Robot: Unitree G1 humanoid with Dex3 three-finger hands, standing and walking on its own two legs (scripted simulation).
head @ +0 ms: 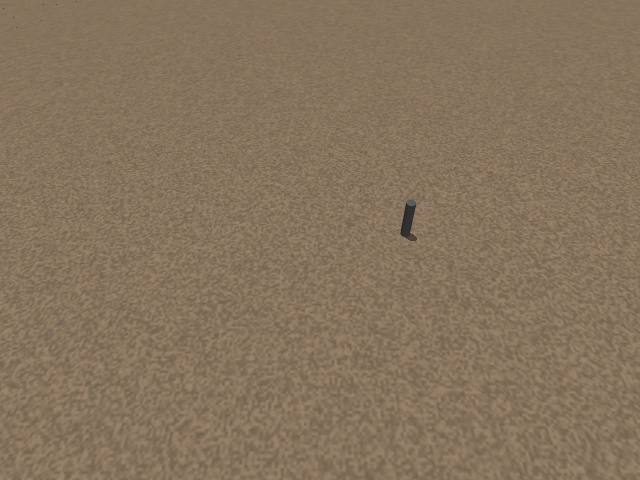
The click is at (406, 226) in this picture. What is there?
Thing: slim round
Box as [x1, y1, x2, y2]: [400, 199, 415, 236]
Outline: 411,199 406,201 400,232 403,236 407,236 410,230 415,206 415,201
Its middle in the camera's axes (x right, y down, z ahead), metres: +0.37 -0.09 +1.64
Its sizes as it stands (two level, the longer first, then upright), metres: 0.040 0.040 0.182
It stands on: the floor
